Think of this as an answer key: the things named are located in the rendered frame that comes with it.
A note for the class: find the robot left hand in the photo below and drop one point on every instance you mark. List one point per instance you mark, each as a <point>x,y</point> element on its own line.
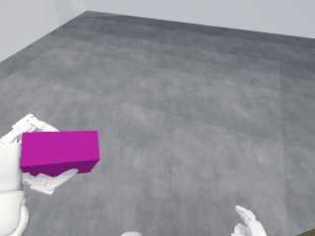
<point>12,177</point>

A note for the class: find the sponge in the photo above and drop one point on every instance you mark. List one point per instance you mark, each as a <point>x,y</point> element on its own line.
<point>53,153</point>

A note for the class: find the robot left forearm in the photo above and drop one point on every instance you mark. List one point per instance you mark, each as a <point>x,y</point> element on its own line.
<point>15,217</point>

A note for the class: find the robot right hand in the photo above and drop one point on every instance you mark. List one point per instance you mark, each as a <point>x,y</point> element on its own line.
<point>254,227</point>

